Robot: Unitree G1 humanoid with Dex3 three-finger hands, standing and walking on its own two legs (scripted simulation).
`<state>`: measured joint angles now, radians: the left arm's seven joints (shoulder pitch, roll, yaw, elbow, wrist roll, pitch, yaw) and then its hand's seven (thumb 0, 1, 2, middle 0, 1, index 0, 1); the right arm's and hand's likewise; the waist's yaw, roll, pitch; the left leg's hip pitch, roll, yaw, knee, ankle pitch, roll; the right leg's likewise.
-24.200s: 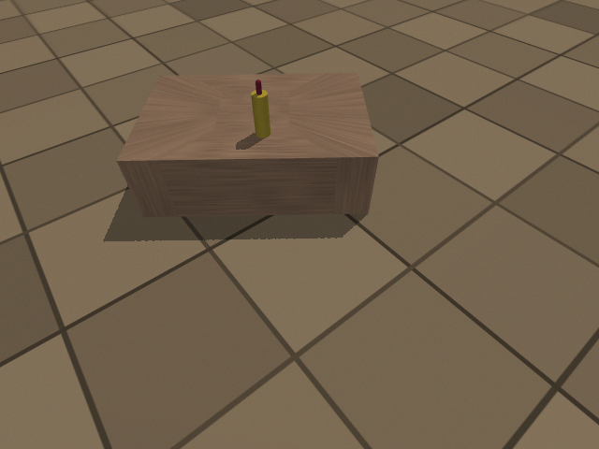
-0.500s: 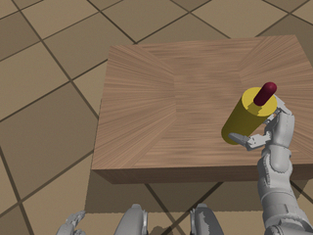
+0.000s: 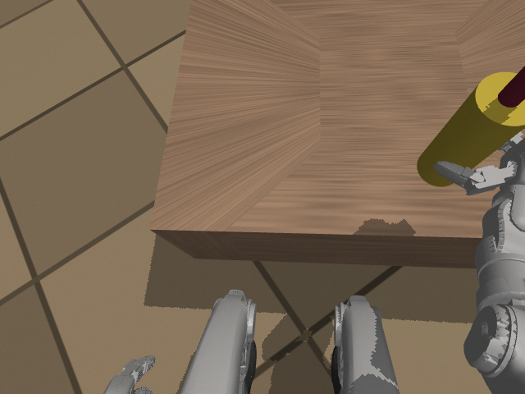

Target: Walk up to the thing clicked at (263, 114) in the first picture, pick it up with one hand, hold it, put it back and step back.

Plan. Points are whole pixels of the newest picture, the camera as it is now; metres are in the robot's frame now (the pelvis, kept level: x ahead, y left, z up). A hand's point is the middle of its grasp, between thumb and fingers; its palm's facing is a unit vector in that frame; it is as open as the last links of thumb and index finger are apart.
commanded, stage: crouch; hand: right
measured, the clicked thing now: (477, 129) +0.47 -0.23 +0.05
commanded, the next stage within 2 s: lower in 0.40 s
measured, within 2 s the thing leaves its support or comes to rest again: neither
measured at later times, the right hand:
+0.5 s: hand (469, 140) +0.50 -0.27 -0.04, palm faces +0.33 +0.94 +0.00, open 10.3 cm
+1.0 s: hand (451, 154) +0.52 -0.27 -0.11, palm faces +0.32 +0.95 -0.01, open 10.3 cm
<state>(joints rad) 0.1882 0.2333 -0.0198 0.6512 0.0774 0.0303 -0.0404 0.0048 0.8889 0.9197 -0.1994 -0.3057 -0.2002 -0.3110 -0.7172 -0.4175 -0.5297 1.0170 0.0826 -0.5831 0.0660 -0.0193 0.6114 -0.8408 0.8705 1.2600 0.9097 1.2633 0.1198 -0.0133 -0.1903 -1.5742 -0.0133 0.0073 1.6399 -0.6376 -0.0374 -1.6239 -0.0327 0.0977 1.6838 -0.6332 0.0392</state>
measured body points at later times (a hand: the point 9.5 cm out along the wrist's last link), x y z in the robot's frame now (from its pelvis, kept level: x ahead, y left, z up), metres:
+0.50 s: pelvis -0.02 +0.00 -0.06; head +0.19 -0.03 +0.34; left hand +0.06 +0.28 -0.18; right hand +0.48 -0.32 -0.03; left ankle +0.05 +0.14 -0.52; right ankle +0.05 -0.14 -0.52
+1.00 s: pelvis -0.03 +0.00 -0.12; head +0.20 -0.05 +0.27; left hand +0.04 +0.28 -0.23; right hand +0.50 -0.32 -0.10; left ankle +0.05 +0.14 -0.52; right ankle +0.05 -0.14 -0.52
